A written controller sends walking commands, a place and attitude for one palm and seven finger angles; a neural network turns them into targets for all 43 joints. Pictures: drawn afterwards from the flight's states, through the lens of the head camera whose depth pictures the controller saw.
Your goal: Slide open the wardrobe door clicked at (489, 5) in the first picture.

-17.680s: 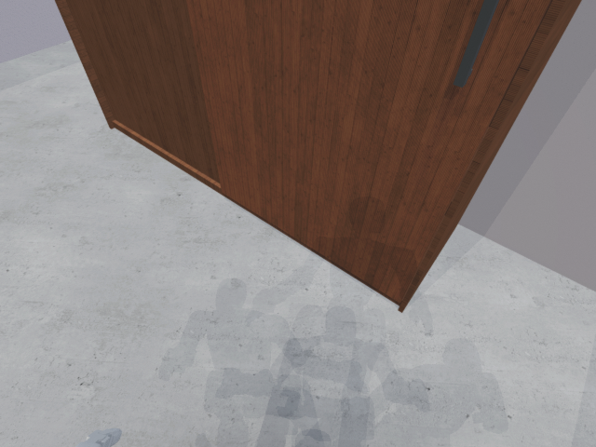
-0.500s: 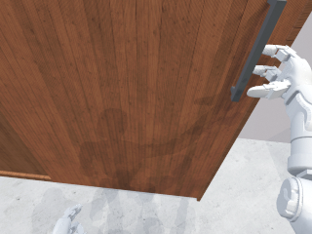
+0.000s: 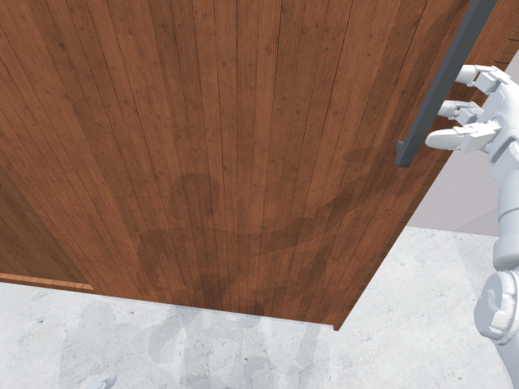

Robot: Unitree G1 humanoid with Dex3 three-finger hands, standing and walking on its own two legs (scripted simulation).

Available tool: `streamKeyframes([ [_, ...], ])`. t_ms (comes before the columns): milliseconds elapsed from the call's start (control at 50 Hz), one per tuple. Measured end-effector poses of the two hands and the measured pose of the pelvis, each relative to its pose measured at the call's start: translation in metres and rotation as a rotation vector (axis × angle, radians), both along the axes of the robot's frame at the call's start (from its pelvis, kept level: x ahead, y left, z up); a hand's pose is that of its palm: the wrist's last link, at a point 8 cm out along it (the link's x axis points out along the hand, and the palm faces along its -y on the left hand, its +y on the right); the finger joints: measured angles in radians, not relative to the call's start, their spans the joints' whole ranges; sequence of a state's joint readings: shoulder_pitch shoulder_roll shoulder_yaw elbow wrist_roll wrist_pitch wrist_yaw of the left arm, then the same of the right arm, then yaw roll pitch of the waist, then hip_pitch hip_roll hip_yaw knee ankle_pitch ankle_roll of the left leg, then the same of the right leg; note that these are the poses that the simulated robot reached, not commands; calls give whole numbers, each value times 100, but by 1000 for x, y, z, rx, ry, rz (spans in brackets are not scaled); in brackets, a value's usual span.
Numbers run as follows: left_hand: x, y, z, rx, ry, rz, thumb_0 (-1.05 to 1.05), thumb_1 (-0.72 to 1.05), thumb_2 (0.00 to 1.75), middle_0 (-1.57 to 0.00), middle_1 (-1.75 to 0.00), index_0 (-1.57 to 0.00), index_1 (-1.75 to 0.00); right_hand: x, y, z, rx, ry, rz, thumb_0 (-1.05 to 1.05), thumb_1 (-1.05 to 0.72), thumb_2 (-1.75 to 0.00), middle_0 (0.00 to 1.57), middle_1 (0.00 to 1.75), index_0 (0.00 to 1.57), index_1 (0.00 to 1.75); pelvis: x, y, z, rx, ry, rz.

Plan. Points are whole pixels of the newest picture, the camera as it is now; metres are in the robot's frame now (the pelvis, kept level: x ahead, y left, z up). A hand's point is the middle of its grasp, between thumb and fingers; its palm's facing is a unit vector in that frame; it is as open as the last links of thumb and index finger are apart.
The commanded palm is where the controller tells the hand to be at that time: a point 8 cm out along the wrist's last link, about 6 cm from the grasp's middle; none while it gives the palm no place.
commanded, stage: slide the fingers in behind the handle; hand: right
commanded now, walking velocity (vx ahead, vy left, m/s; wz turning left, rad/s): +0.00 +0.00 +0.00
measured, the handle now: (432, 89) +0.50 -0.19 +0.26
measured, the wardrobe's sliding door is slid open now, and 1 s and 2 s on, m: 0.00 0.00 0.00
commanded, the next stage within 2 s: grip the handle and tug to test in 1.86 s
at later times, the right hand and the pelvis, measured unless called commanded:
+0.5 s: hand (449, 120) +0.44 -0.21 +0.24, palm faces +0.06 +1.00 -0.01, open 13.9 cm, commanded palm +0.41 -0.25 +0.25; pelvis +0.00 +0.00 +0.00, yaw +1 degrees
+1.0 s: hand (431, 115) +0.44 -0.18 +0.25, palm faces +0.05 +1.00 +0.00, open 13.9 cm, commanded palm +0.42 -0.23 +0.25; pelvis +0.00 +0.00 +0.00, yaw +1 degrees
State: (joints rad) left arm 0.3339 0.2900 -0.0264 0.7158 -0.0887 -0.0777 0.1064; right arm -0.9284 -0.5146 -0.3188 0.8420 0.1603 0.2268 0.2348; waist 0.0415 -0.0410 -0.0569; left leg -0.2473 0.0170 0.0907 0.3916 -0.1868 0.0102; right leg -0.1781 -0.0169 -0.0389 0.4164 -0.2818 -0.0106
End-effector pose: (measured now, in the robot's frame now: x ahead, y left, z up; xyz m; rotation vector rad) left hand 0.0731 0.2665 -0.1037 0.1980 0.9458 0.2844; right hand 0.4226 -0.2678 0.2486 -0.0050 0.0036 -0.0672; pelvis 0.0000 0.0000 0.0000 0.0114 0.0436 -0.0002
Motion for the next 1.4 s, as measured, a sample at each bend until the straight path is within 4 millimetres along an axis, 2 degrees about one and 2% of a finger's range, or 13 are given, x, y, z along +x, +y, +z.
streamKeyframes([
  [120,-10,-1,-2,0,17,2,2,91,90,-20,-30,-20,-30,0,0,0,0,2,-4,-2,50,-30,34,123,34,123,-3,-1,0,0,2,-2],
  [220,-10,-6,-2,-13,2,-1,2,91,90,-20,-30,-20,-30,-1,5,1,-8,-10,7,-2,50,-30,33,122,32,122,-4,-2,0,-1,0,2],
  [320,-3,-11,-1,-30,-33,-3,2,91,90,-20,-30,-20,-30,-2,12,1,12,-26,23,-2,50,-30,31,121,31,121,-4,-3,0,-2,-4,12],
  [520,19,-16,6,-35,-88,-28,2,91,90,-20,-30,-20,-30,-11,9,-4,1,-18,8,-2,50,-30,30,120,30,120,-5,-3,0,-2,-15,12],
  [720,37,-17,9,-28,-104,-57,1,91,90,-20,-30,-20,-30,-8,19,-1,-1,-11,21,-2,50,-30,30,120,30,120,-3,-4,0,-2,-13,2],
  [900,38,-21,7,-45,-95,-51,1,91,90,-20,-30,-20,-30,-1,32,-4,5,-5,20,-2,50,-30,30,120,30,120,0,-3,0,-3,-10,8],
  [1100,35,-21,3,-54,-69,-52,2,91,90,-20,-30,-20,-30,-6,37,-3,6,-19,22,-2,50,-30,30,120,30,120,2,-2,0,-2,-19,7],
  [1400,49,-19,11,-57,-124,-54,2,91,90,-20,-30,-20,-30,-13,46,2,6,-25,3,-2,50,-30,26,118,24,117,0,0,1,-4,-29,16],
])
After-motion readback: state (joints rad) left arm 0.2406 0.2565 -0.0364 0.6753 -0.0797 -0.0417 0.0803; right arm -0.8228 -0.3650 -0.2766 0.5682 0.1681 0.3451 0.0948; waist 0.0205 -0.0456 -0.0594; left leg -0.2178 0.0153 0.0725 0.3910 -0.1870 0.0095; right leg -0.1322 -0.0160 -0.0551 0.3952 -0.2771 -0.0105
